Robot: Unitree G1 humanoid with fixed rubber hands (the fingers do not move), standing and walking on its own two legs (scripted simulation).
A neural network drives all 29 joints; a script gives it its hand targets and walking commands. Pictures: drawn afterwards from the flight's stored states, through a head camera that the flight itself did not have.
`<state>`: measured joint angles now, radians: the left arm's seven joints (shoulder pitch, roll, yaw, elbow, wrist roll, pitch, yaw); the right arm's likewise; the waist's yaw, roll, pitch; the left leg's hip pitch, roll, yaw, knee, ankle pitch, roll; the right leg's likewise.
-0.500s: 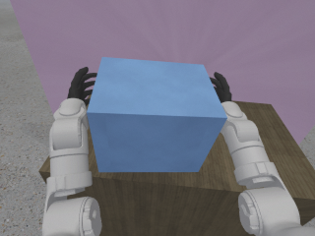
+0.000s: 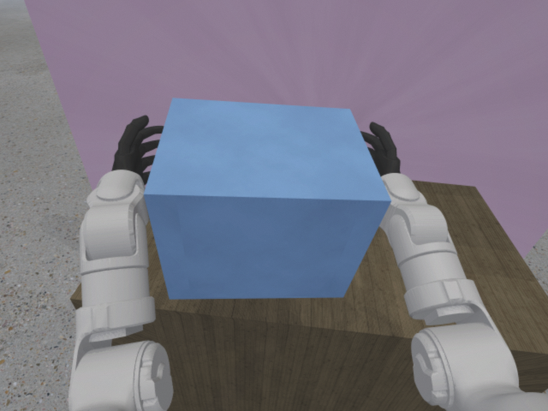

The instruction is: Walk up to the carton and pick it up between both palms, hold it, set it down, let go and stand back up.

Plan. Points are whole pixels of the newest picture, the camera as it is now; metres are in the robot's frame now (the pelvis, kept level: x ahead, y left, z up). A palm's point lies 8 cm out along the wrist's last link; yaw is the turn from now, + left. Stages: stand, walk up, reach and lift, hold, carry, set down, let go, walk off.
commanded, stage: hold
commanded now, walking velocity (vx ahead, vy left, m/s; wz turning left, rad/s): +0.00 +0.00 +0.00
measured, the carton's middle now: (261, 202) +0.36 +0.01 +0.18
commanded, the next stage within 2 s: none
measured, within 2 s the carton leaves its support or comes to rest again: neither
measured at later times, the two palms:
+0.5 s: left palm (138, 172) +0.36 +0.18 +0.23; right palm (390, 177) +0.36 -0.17 +0.22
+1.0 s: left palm (134, 173) +0.36 +0.18 +0.22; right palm (385, 175) +0.36 -0.17 +0.22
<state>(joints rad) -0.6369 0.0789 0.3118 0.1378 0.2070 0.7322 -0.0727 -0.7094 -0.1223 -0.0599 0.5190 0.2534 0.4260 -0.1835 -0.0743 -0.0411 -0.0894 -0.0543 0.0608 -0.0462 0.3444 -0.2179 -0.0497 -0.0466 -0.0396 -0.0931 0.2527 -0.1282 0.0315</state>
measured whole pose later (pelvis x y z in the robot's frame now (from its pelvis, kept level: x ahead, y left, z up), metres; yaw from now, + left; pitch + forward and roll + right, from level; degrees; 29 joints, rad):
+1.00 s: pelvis +0.00 +0.00 +0.00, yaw +0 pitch -4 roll -1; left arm -0.65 0.08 0.30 0.17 0.21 0.72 -0.06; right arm -0.73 -0.14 -0.05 0.55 0.27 0.43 -0.18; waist -0.08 -0.04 -0.10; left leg -0.06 0.06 -0.04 0.36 -0.23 -0.05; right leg -0.05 -0.04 -0.09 0.25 -0.13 0.03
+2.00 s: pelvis +0.00 +0.00 +0.00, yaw +0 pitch -4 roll -1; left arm -0.65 0.07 0.31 0.17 0.21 0.72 -0.05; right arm -0.73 -0.15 -0.04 0.56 0.28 0.43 -0.18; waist -0.08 -0.04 -0.10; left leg -0.06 0.07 -0.04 0.36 -0.22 -0.05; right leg -0.05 -0.03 -0.08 0.26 -0.13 0.03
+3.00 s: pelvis +0.00 +0.00 +0.00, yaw +0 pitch -4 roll -1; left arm -0.68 0.08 0.31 0.20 0.20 0.71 -0.05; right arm -0.75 -0.14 -0.05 0.56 0.26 0.43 -0.18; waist -0.07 -0.04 -0.10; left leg -0.07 0.06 -0.04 0.35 -0.21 -0.05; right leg -0.07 -0.03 -0.08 0.26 -0.13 0.03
